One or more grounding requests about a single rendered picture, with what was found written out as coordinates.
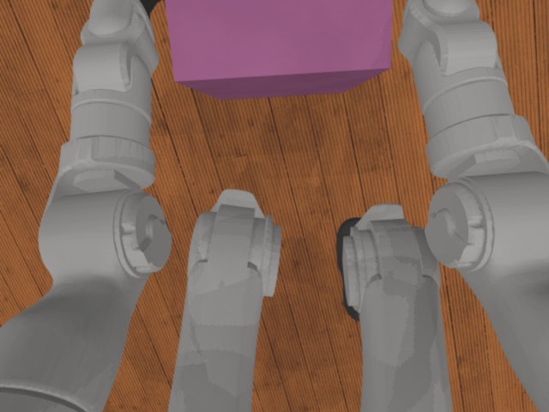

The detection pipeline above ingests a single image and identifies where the left robot hand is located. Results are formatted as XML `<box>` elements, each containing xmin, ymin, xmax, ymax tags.
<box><xmin>140</xmin><ymin>0</ymin><xmax>161</xmax><ymax>20</ymax></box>

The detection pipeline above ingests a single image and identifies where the robot right foot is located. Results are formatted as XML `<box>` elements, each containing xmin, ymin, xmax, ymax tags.
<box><xmin>336</xmin><ymin>217</ymin><xmax>361</xmax><ymax>321</ymax></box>

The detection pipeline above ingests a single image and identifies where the robot right thigh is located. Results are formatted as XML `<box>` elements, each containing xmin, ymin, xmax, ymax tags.
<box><xmin>342</xmin><ymin>219</ymin><xmax>453</xmax><ymax>412</ymax></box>

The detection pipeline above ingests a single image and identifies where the robot left upper arm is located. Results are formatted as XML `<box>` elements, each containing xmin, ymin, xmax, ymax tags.
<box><xmin>0</xmin><ymin>188</ymin><xmax>172</xmax><ymax>412</ymax></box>

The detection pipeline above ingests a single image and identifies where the robot right forearm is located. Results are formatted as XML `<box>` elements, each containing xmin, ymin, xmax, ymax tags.
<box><xmin>398</xmin><ymin>0</ymin><xmax>549</xmax><ymax>181</ymax></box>

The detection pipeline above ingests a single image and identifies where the carton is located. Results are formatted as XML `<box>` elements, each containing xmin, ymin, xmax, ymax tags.
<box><xmin>165</xmin><ymin>0</ymin><xmax>393</xmax><ymax>100</ymax></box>

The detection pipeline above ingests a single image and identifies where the robot left forearm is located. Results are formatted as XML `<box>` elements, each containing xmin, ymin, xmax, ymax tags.
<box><xmin>39</xmin><ymin>0</ymin><xmax>160</xmax><ymax>264</ymax></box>

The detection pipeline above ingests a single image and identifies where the robot right upper arm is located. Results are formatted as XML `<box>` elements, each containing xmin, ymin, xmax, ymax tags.
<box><xmin>425</xmin><ymin>172</ymin><xmax>549</xmax><ymax>412</ymax></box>

